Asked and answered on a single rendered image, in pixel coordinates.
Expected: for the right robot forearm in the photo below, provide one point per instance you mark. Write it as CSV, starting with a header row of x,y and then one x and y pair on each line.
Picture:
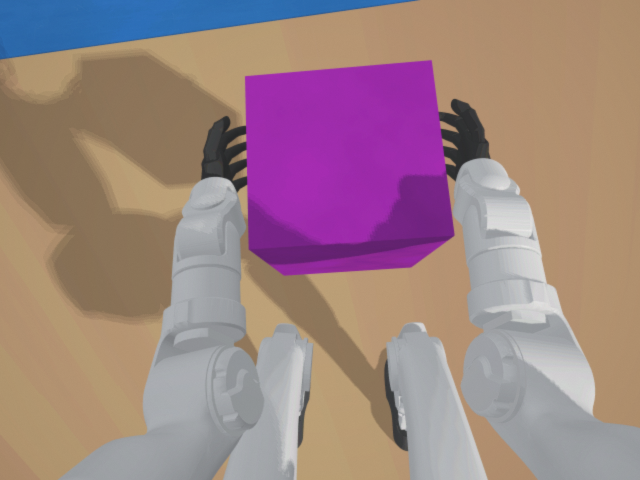
x,y
508,284

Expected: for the robot left hand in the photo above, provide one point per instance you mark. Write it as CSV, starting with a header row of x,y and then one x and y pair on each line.
x,y
217,157

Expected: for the robot right upper arm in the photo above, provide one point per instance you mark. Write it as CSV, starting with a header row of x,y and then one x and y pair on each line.
x,y
537,392

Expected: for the robot right hand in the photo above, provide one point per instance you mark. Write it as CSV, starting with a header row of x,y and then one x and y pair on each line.
x,y
470,140

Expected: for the robot left thigh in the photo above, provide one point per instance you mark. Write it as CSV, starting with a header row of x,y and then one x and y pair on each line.
x,y
268,451

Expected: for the carton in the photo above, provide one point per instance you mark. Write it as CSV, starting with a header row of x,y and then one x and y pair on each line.
x,y
346,168

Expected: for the robot right thigh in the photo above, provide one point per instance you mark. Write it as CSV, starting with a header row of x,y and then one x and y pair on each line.
x,y
440,442

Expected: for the robot thigh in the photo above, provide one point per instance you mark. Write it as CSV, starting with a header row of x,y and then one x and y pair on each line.
x,y
268,451
440,442

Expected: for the robot left upper arm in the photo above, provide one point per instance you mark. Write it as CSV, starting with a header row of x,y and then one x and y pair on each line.
x,y
197,406

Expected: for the left robot forearm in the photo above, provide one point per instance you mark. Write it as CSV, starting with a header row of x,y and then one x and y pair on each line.
x,y
206,309

